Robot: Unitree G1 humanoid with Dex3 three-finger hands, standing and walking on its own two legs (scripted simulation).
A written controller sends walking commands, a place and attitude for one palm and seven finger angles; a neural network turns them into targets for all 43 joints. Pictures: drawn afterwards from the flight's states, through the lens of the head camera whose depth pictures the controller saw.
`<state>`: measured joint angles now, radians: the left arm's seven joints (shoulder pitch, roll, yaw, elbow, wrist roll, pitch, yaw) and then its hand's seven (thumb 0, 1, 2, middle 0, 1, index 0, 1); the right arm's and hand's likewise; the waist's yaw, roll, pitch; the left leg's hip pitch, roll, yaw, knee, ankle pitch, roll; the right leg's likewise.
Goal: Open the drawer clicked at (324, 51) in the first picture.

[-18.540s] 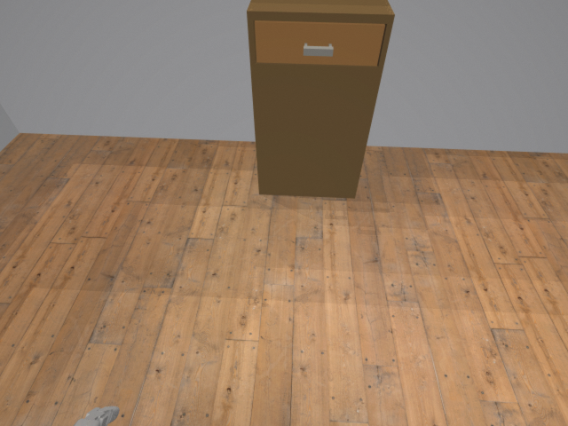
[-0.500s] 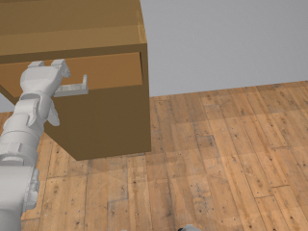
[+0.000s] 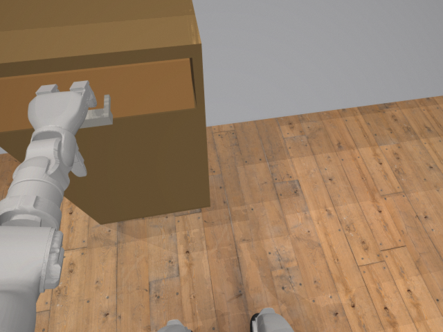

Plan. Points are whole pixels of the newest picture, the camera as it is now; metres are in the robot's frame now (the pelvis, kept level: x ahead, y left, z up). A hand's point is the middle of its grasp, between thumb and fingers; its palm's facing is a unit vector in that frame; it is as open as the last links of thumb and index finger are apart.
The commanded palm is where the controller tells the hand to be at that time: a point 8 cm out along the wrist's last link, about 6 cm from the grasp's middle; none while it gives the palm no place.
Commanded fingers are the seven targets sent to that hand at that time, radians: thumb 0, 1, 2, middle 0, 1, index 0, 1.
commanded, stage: lower the fingers behind the handle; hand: left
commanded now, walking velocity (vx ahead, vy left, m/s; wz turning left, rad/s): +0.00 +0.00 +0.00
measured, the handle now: (85, 110) +0.55 +0.25 +0.02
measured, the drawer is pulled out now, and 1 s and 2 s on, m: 0.00 0.00 0.00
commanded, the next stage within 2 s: lift the fingers back up to retry in 0.92 s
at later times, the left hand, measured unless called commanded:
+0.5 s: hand (74, 133) +0.48 +0.26 +0.03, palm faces -0.03 +0.01 -1.00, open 13.8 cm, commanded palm +0.46 +0.26 +0.05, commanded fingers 0.00 -0.50 0.30 -0.30 -1.20 -0.30 -1.20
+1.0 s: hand (75, 132) +0.49 +0.26 +0.03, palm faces -0.03 +0.03 -1.00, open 13.8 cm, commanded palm +0.47 +0.26 +0.05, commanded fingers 0.00 -0.50 0.30 -0.30 -1.20 -0.30 -1.20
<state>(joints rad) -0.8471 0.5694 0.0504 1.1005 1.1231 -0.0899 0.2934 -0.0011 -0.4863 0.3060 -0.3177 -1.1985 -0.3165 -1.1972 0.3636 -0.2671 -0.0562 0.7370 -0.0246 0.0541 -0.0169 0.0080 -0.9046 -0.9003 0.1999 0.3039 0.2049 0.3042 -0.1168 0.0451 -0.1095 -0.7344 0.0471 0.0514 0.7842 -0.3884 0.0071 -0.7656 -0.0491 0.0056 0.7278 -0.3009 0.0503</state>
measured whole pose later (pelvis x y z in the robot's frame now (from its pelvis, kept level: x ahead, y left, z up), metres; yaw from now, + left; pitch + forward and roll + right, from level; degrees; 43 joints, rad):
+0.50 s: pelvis -0.01 +0.00 -0.01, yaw +0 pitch +21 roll -1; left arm -0.88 0.58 0.03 1.12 1.12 -0.09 0.33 0.00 -0.49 0.31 -0.24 -1.23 -0.32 -1.20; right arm 0.34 -0.28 -0.05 0.73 -0.02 0.05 -0.02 0.01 -0.90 -0.90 0.20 0.30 0.20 0.30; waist -0.12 0.04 -0.13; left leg -0.81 0.05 0.04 0.85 -0.40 0.00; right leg -0.84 -0.05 0.00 0.80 -0.32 0.05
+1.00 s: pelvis -0.02 +0.00 -0.02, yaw +0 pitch +22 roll -1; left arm -0.95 0.61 0.01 1.16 1.11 -0.08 0.31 0.00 -0.49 0.31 -0.26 -1.29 -0.32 -1.20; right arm 0.36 -0.28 -0.03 0.71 -0.01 0.05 -0.03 0.01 -0.90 -0.90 0.20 0.30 0.21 0.30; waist -0.13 0.04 -0.12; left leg -0.89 0.05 0.04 0.91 -0.41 0.01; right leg -0.91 -0.05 0.01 0.85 -0.32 0.05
